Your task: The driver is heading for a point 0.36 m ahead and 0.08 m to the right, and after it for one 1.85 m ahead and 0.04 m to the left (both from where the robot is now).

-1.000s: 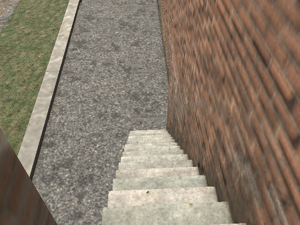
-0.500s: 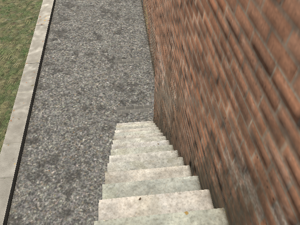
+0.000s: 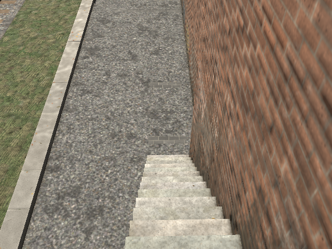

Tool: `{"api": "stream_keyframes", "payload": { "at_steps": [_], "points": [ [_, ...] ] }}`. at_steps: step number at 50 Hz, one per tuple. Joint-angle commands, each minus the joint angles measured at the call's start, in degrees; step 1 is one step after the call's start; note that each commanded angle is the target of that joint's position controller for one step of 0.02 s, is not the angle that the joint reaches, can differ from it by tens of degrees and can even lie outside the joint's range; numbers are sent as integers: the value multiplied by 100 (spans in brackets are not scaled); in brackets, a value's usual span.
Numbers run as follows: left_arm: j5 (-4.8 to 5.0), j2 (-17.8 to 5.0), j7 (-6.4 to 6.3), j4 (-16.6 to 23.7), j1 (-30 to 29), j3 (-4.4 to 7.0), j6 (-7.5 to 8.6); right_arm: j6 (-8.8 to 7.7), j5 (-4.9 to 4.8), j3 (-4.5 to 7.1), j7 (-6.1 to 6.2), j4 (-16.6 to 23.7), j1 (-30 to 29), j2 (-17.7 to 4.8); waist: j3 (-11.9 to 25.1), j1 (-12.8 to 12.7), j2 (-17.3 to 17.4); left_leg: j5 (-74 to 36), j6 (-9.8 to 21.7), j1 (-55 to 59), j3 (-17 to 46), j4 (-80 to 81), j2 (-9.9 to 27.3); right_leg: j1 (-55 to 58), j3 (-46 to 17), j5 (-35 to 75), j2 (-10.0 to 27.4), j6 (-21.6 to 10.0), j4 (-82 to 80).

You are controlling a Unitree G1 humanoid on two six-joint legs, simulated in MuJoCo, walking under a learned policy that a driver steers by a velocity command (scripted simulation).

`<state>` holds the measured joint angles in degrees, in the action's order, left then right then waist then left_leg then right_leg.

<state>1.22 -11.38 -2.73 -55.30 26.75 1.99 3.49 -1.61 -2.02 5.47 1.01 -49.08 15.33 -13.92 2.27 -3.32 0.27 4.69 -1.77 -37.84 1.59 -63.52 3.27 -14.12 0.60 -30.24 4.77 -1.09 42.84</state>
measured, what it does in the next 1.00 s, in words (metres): goes down: left foot 0.22 m lower, then right foot 0.22 m lower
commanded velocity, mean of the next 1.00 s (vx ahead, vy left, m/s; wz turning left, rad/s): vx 0.48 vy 0.04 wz -0.24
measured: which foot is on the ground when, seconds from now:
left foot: up 0.00-0.16, down 0.18-0.68, up 0.70-1.00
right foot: down 0.00-0.18, up 0.20-0.68, down 0.70-1.00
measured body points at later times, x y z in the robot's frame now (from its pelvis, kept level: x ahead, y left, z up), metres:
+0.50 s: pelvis +0.22 +0.06 -0.26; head +0.21 +0.05 +0.19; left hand +0.41 +0.29 -0.36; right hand +0.13 -0.13 -0.42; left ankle +0.11 +0.21 -0.92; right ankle +0.35 -0.11 -0.85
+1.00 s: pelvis +0.45 -0.11 -0.46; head +0.44 -0.17 -0.01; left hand +0.45 +0.14 -0.57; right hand +0.57 -0.38 -0.59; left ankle +0.68 +0.07 -1.09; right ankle +0.41 -0.18 -1.14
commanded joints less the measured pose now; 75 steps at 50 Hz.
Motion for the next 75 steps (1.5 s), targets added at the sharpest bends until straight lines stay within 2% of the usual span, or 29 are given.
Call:
{"api": "stream_keyframes", "payload": {
  "at_steps": [1,3,9,11,12,13,15,16,20,23,25,27,30,32,34,35,36,37,40,44,49,56,61,64,66,68,71,73,75],
  "points": [
    [182,-935,-233,111,882,254,90,-303,13,90,-129,779,-1193,-523,-1019,-381,-661,-1015,-179,-2438,847,1238,523,1269,-2105,-68,1476,-1283,-256],
    [96,-1154,-318,536,85,213,131,-295,196,-69,-277,653,-520,-212,-642,-43,-484,-4028,-53,1368,92,2749,-69,-1680,-482,-580,521,-621,122],
    [142,-1209,-161,1129,-1028,223,-136,53,370,195,-174,-194,2811,-704,-263,1816,-241,-2901,345,4121,78,4566,332,-1490,-675,514,-59,282,5201],
    [157,-328,-80,799,881,147,-198,-244,164,-63,-421,-80,2062,-1219,-114,264,2444,-9072,268,5123,797,1814,1558,-3895,-1464,-2342,-1092,428,8391],
    [272,-361,31,677,939,138,-80,-174,191,-179,-375,-112,2262,-1061,371,435,3094,-9929,129,5243,733,1528,1786,-4144,-1799,-2505,-1155,511,8612],
    [451,-969,85,729,-198,378,24,-127,456,-306,-372,-353,2952,-747,216,1185,2086,-8365,394,5211,649,2075,1706,-4561,-1824,-2185,-1265,317,8330],
    [426,-193,17,1376,-675,336,81,-271,319,-227,-390,-481,2515,-1316,224,549,1776,-5492,988,4194,1955,2574,2396,-5318,-1207,-366,-829,-29,8889],
    [481,142,19,1383,-1139,227,-21,-398,243,-390,-292,-345,2072,-660,-330,528,722,-3236,1208,3437,1790,2510,2399,-5740,-1647,801,-531,-314,7651],
    [-11,158,166,1465,-1037,76,-317,-446,472,-784,140,163,186,-84,-977,-143,159,-448,1010,1061,915,3054,2142,-4150,-1314,2618,-82,-27,4050],
    [303,-33,344,1397,-1617,127,-478,-528,384,-593,18,-119,1348,-305,-1347,708,97,1378,816,2456,857,2395,1945,-5380,-1587,4117,-80,-85,3577],
    [267,-404,475,2008,-2754,140,-479,-521,374,-489,155,-366,1698,-545,-1866,1189,1102,1520,772,4183,1248,2452,1791,-7164,-2215,3664,-8,-142,2194],
    [-53,-740,823,2197,-2987,190,-442,-420,439,-518,249,-218,1213,-377,-1452,1092,31,1565,685,2566,177,2441,1504,-4341,-1316,5912,59,-177,-83],
    [71,-742,958,1375,-1766,340,-691,-350,364,-433,146,-207,337,-799,-1226,500,51,2537,318,768,-959,2230,1294,-963,-432,7025,-216,92,225],
    [290,-1473,593,413,49,578,-961,-232,440,-251,29,-508,-144,-901,-482,-127,871,2869,-316,2131,-1113,781,1085,-64,-806,7004,344,37,-233],
    [63,-2104,470,-508,2091,955,-1046,-216,195,-49,-99,-839,-514,-1069,-12,-1263,-302,1159,-497,1445,-1258,-2072,729,2565,625,5833,-357,336,-106],
    [-219,-1927,422,-886,2741,924,-960,-188,-40,45,-76,-638,-1237,-899,-984,-1883,-1355,3701,-883,102,-1102,-5449,-352,2645,-265,4815,-36,23,-1238],
    [-339,-1540,486,-910,2599,484,-672,-178,-91,26,105,-285,-1344,-386,-1487,-1716,-2363,5580,-740,-440,12,-7507,-1311,1537,-538,7129,6,105,-1487],
    [-181,-1244,507,-816,1968,178,-433,-175,-132,88,171,-332,831,397,-493,55,-3527,4838,-298,-1304,1465,-6417,-1541,2226,-1372,7655,286,-272,-494],
    [41,-1597,403,-553,126,231,-102,151,-255,58,314,-513,1935,238,551,1210,-308,1352,372,-1075,2472,-4196,-899,1101,-4170,3678,1649,335,-1358],
    [-467,-1072,-309,48,-1351,-62,263,718,-111,-70,349,833,-420,-326,155,846,-284,-694,69,-765,2524,-1802,-357,-640,-3401,4216,1457,100,-1111],
    [-192,-586,-661,505,-1014,-180,293,316,175,-140,-110,1465,-901,-307,-370,717,-739,-4996,-441,877,1050,1125,-791,-2625,-782,2133,174,-98,245],
    [-56,-844,-616,930,158,181,99,369,350,-109,-265,1677,-1420,-400,-682,-118,-785,-3517,-275,-1139,1347,1286,-713,-891,-1724,2604,1124,-399,1965],
    [-28,-787,-487,891,699,269,-110,414,-35,-23,-337,1718,-1866,-527,-823,-544,-1092,-978,79,-2100,820,359,-564,-353,-3007,3822,1649,-763,2467],
    [-130,-1019,-426,1158,-1040,374,-97,260,164,299,-337,794,749,-1208,-252,916,-882,-1721,667,1229,133,1446,-743,-2102,-1101,3565,826,-60,5170],
    [-481,-1133,-412,1680,-2899,351,-231,161,-50,194,-165,-130,3507,-828,-461,2865,1165,-2995,1468,6151,388,3499,-596,-6146,675,-1432,-380,472,9554],
    [-342,-455,-215,2091,-1572,124,-158,140,142,160,-182,280,1790,-1271,264,724,1195,-3307,2301,5519,3452,2471,184,-6733,-903,-947,-246,424,7804],
    [-297,-679,-146,1720,-1135,294,-55,23,105,70,-20,739,315,-1319,332,-311,-682,-1670,1909,2450,3905,2725,578,-4964,-1136,1707,-118,242,3595],
    [-408,-763,-133,1568,-1404,301,-326,57,477,-23,92,651,-39,-1289,705,-437,-629,-1806,2007,1079,4061,2694,345,-2415,-1014,3223,-269,400,3145],
    [-434,-953,-6,1784,-1547,267,-291,-59,-144,-137,371,506,212,-618,25,-209,-427,917,1522,1130,2668,1960,-704,-1945,-1290,6067,-242,419,128]
  ]
}}
Velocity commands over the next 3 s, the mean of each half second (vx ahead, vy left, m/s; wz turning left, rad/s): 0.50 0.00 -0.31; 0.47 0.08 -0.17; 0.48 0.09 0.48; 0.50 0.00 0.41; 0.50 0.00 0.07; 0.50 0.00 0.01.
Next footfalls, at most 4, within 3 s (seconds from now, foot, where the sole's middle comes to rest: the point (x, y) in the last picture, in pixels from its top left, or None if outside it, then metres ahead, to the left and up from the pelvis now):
0.18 left None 0.15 0.21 -0.96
0.70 right None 0.45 -0.19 -1.17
1.30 left None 0.67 0.05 -1.39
1.66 right None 0.88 -0.15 -1.60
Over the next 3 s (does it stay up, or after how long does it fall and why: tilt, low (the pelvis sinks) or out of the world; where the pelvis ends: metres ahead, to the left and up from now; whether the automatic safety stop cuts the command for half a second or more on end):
stays up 1.47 -0.03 -1.45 its command is cut before an obstacle after 0.8 s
